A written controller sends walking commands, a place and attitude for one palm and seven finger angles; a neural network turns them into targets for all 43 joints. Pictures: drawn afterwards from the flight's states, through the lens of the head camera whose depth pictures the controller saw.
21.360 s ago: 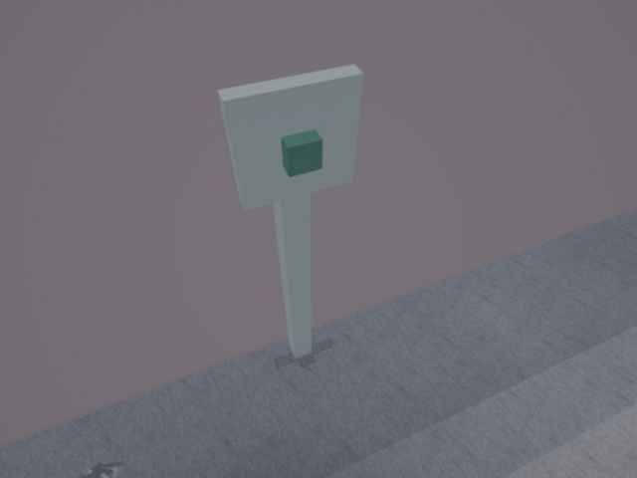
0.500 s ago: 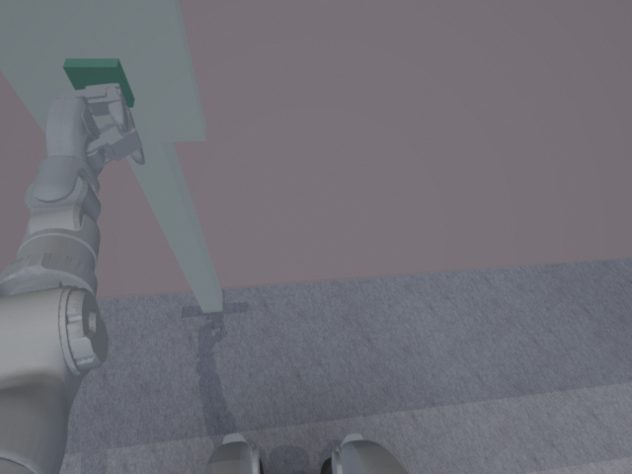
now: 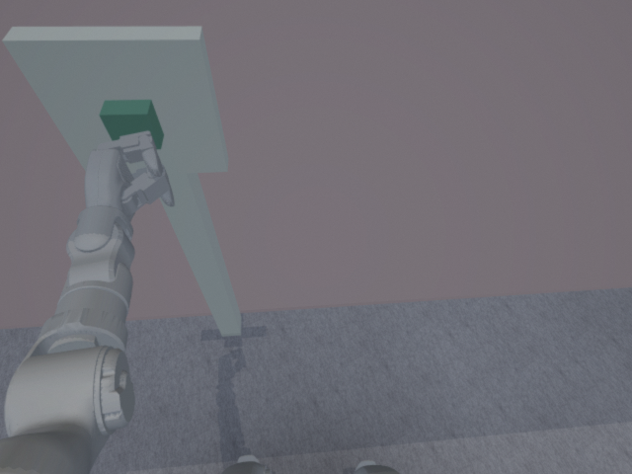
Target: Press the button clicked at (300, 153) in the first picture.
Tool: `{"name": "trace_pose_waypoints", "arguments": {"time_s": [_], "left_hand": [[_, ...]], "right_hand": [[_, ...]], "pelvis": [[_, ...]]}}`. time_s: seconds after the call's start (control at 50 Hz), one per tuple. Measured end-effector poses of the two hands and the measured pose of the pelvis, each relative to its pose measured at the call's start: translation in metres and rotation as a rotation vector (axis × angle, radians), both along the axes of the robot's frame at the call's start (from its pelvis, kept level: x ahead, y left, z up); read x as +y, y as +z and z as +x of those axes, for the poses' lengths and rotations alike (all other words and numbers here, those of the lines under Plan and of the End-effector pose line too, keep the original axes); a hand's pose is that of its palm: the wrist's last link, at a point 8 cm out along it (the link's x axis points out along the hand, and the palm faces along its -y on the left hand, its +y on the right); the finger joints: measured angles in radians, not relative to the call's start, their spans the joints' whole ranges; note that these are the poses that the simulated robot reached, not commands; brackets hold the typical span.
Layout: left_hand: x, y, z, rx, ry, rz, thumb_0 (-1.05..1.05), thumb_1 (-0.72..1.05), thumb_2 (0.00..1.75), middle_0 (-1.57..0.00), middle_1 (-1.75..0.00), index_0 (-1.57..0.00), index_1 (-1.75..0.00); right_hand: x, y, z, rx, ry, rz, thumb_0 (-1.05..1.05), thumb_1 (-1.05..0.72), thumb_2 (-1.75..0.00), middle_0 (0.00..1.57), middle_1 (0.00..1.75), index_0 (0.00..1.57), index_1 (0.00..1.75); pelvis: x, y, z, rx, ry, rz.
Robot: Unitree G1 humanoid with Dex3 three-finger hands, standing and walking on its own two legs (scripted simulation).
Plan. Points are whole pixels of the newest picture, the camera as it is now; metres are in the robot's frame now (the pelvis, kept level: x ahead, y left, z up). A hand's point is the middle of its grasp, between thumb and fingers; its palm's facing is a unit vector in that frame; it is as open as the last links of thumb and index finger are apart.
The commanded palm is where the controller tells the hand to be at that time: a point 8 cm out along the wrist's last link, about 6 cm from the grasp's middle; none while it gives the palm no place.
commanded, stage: pull the fist back off the button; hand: left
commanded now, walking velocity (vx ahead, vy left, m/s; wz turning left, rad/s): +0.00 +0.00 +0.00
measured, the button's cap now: (134, 123) +0.53 +0.22 +0.14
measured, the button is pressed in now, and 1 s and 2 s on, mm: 0 0 0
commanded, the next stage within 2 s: draw the hand back to the body in 0.46 s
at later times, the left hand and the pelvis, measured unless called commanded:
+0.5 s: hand (159, 223) +0.40 +0.18 +0.10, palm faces +0.06 -1.00 -0.01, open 3.1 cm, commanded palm +0.37 +0.23 +0.11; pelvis +0.02 -0.01 +0.01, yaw +2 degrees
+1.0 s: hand (109, 265) +0.31 +0.20 +0.14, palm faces +0.07 -1.00 -0.02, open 3.1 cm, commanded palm +0.28 +0.24 +0.15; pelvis +0.02 -0.02 +0.02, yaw +1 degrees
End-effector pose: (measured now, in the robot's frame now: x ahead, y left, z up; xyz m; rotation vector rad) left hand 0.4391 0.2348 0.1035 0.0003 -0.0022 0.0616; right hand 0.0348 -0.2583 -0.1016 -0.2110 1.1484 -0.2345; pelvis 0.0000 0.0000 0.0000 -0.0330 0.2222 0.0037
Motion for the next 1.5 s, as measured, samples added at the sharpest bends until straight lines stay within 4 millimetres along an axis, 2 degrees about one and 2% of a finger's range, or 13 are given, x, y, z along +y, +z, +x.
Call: {"name": "trace_pose_waypoints", "arguments": {"time_s": [0.12,0.24,0.4,0.48,0.56,0.66,0.78,0.86,0.94,1.08,1.2,1.32,1.5], "left_hand": [[0.001,-0.002,-0.011,-0.005,0.000,-0.002,0.01,0.88,0.90,-1.30,-1.50,-1.30,-1.50],[0.001,-0.004,-0.035,-0.013,-0.009,0.005,0.01,0.89,0.90,-1.30,-1.50,-1.30,-1.50],[-0.007,-0.004,-0.062,-0.014,-0.007,0.011,0.01,0.90,0.90,-1.30,-1.50,-1.30,-1.50],[-0.008,-0.003,-0.068,-0.011,-0.003,0.011,0.01,0.89,0.90,-1.31,-1.50,-1.30,-1.50],[-0.004,0.000,-0.067,0.000,0.008,0.013,0.01,0.89,0.90,-1.31,-1.50,-1.30,-1.50],[-0.003,0.009,-0.070,-0.024,-0.006,0.016,0.02,0.90,0.90,-1.30,-1.50,-1.30,-1.50],[-0.001,0.019,-0.093,-0.032,-0.015,0.016,0.01,0.90,0.90,-1.30,-1.50,-1.29,-1.50],[0.005,0.024,-0.114,-0.032,0.000,0.017,0.01,0.89,0.90,-1.30,-1.50,-1.30,-1.50],[0.011,0.031,-0.136,-0.043,0.013,0.021,0.01,0.89,0.90,-1.30,-1.50,-1.30,-1.50],[0.012,0.046,-0.167,-0.056,0.003,0.029,0.01,0.90,0.90,-1.30,-1.50,-1.30,-1.50],[0.015,0.059,-0.193,-0.047,0.153,0.202,0.01,0.89,0.90,-1.31,-1.50,-1.30,-1.50],[0.022,0.067,-0.216,-0.044,0.251,0.268,0.01,0.89,0.90,-1.31,-1.50,-1.30,-1.50],[0.030,0.088,-0.240,-0.075,0.301,0.337,0.01,0.89,0.90,-1.31,-1.50,-1.30,-1.50]], "right_hand": [[0.001,0.005,0.031,-0.057,0.009,0.017,0.00,-0.90,-0.90,0.21,0.30,0.20,0.30],[0.001,0.011,0.064,-0.121,0.036,0.030,0.00,-0.91,-0.90,0.21,0.30,0.20,0.30],[0.002,0.017,0.106,-0.209,0.097,0.034,0.01,-0.91,-0.90,0.21,0.30,0.20,0.30],[0.003,0.021,0.120,-0.243,0.122,0.034,0.01,-0.91,-0.90,0.20,0.30,0.20,0.30],[0.002,0.022,0.124,-0.259,0.134,0.031,0.00,-0.91,-0.90,0.21,0.30,0.20,0.30],[-0.001,0.022,0.117,-0.259,0.124,0.036,0.01,-0.91,-0.90,0.21,0.30,0.20,0.30],[-0.004,0.024,0.107,-0.267,0.096,0.050,0.01,-0.91,-0.90,0.21,0.30,0.20,0.30],[-0.003,0.028,0.108,-0.290,0.096,0.051,0.01,-0.90,-0.90,0.20,0.30,0.20,0.30],[-0.001,0.035,0.117,-0.337,0.112,0.047,0.01,-0.90,-0.90,0.20,0.30,0.20,0.30],[0.011,0.052,0.145,-0.460,0.164,0.050,0.01,-0.91,-0.90,0.20,0.30,0.20,0.30],[0.024,0.069,0.164,-0.504,0.200,0.043,0.01,-0.90,-0.90,0.20,0.30,0.20,0.30],[0.035,0.073,0.172,-0.483,0.239,0.046,0.01,-0.90,-0.90,0.21,0.30,0.20,0.30],[0.045,0.069,0.175,-0.446,0.251,0.068,0.01,-0.90,-0.90,0.21,0.30,0.20,0.30]], "pelvis": [[-0.002,0.004,0.012,-0.017,-0.009,0.008],[-0.004,0.009,0.022,-0.039,-0.004,0.012],[-0.008,0.011,0.026,-0.065,0.015,0.017],[-0.012,0.012,0.024,-0.077,0.023,0.020],[-0.016,0.012,0.021,-0.084,0.030,0.021],[-0.017,0.013,0.019,-0.089,0.025,0.023],[-0.018,0.017,0.021,-0.115,0.011,0.029],[-0.018,0.020,0.020,-0.138,0.010,0.031],[-0.018,0.023,0.018,-0.161,0.014,0.031],[-0.016,0.026,0.013,-0.197,0.030,0.030],[-0.015,0.035,0.012,-0.240,0.023,0.032],[-0.012,0.043,0.016,-0.275,0.024,0.033],[-0.006,0.046,0.026,-0.299,0.020,0.034]]}}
